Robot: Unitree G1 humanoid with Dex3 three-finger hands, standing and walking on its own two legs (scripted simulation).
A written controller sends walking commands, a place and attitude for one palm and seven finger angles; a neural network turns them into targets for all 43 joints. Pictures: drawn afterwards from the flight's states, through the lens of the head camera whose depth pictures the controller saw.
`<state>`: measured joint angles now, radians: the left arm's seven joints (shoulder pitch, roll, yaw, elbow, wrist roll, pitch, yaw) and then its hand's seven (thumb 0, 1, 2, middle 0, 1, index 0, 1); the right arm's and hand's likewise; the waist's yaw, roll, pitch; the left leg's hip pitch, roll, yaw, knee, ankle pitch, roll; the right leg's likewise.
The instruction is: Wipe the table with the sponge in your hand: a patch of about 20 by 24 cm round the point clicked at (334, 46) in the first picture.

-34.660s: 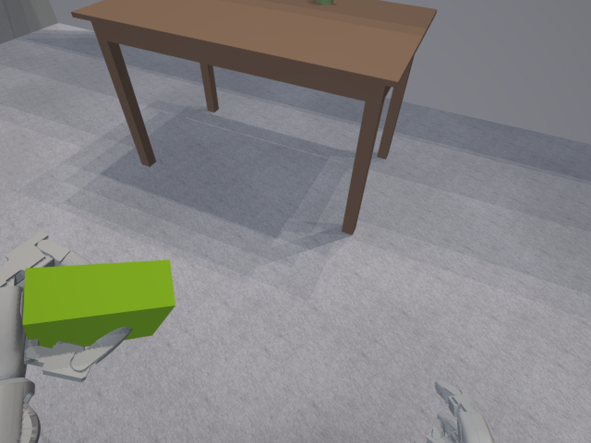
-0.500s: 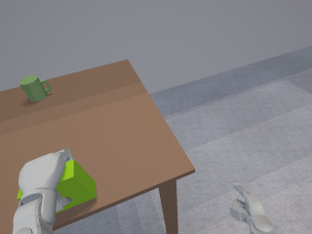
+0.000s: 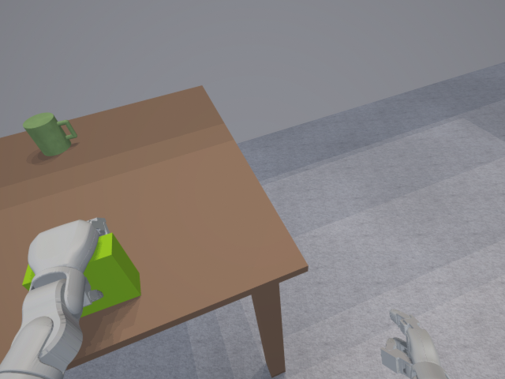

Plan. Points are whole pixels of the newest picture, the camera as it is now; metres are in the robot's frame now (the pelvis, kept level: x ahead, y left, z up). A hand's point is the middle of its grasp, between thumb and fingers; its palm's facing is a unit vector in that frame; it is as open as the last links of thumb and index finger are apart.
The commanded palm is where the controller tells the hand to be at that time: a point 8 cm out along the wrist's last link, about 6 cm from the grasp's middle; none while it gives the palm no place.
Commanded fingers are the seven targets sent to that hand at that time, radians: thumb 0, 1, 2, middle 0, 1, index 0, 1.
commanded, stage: wipe forward along the first lane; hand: left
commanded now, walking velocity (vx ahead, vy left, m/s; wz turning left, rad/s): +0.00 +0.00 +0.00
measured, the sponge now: (94, 284) +0.23 +0.31 +0.03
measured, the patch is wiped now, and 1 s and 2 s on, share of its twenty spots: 0.20 0.35 0.55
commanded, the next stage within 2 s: slide across to the middle lane in 1.10 s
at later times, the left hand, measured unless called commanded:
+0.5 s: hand (86, 237) +0.30 +0.34 +0.07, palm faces -0.10 -0.02 -0.99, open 9.5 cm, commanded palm +0.29 +0.35 +0.11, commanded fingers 0.00 0.10 1.30 -1.20 -1.60 -1.20 -1.60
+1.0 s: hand (87, 222) +0.33 +0.36 +0.07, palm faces -0.11 -0.02 -0.99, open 9.5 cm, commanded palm +0.32 +0.37 +0.11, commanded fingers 0.00 0.10 1.30 -1.20 -1.60 -1.20 -1.60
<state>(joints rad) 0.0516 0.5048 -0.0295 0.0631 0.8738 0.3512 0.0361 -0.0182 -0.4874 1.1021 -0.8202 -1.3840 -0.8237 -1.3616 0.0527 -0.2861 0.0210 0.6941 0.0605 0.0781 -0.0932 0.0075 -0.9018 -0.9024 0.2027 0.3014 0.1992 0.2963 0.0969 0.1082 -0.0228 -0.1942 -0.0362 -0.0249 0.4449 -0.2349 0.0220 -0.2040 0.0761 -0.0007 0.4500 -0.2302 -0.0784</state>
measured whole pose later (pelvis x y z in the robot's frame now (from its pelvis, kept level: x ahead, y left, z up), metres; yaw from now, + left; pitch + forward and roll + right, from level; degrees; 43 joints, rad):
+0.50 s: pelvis +0.00 -0.01 -0.01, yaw +1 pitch +4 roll +0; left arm -0.25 0.59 0.02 0.47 0.89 0.18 0.03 0.01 -0.54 1.16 -0.84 -1.38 -0.84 -1.37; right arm 0.13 -0.30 0.01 0.71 0.08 0.07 -0.09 0.01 -0.90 -0.90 0.20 0.30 0.20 0.30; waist 0.06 0.09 -0.05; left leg -0.33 -0.03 -0.05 0.52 -0.25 0.02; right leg -0.32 0.08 -0.03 0.50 -0.24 -0.09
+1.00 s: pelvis +0.00 +0.00 -0.01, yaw +1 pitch +7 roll +0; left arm -0.41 0.60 0.03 0.69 0.93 0.09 0.08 0.02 -0.56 1.17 -0.85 -1.37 -0.85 -1.37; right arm 0.18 -0.30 -0.01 0.71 0.09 0.10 -0.07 0.01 -0.90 -0.90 0.20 0.30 0.20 0.30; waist 0.05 0.08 -0.09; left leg -0.39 -0.04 -0.05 0.54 -0.26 0.03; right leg -0.38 0.07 -0.03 0.51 -0.25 -0.07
